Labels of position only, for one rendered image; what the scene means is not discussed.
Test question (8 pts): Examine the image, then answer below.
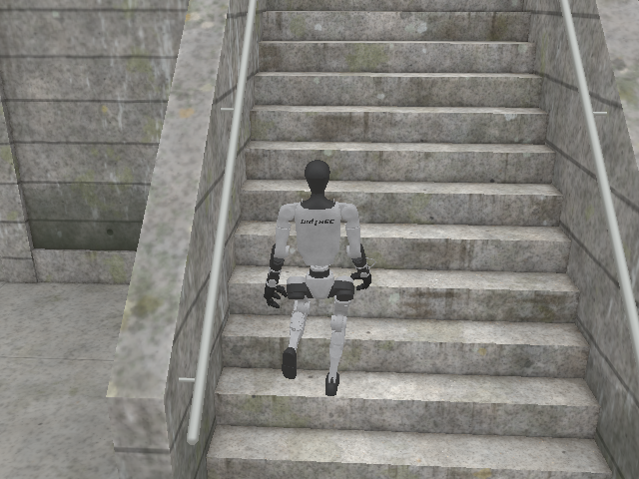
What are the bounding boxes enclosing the stairs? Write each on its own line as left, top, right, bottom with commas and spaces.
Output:
206, 0, 612, 479

